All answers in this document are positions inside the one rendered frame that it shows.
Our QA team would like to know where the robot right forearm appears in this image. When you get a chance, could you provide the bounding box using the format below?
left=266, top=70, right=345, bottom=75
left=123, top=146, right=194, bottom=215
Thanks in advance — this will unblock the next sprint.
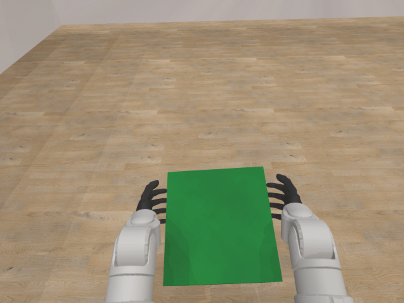
left=281, top=203, right=354, bottom=303

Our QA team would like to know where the right robot hand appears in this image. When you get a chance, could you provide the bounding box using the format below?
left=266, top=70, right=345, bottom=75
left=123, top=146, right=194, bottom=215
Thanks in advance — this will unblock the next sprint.
left=266, top=174, right=302, bottom=220

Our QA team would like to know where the carton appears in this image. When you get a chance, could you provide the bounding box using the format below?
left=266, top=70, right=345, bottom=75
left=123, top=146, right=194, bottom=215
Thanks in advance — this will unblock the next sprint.
left=163, top=167, right=283, bottom=286

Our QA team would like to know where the left robot hand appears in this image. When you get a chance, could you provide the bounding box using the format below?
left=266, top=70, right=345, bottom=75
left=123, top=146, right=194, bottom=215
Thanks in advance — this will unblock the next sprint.
left=136, top=180, right=167, bottom=224

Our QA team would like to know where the robot left forearm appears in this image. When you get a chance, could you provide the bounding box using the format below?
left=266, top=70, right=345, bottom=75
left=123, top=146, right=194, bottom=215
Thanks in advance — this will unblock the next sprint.
left=104, top=209, right=161, bottom=303

